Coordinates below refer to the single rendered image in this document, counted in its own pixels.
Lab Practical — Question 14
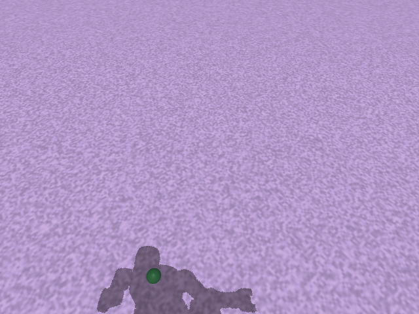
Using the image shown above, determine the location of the ball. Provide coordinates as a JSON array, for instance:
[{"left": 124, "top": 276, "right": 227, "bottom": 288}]
[{"left": 147, "top": 268, "right": 161, "bottom": 284}]

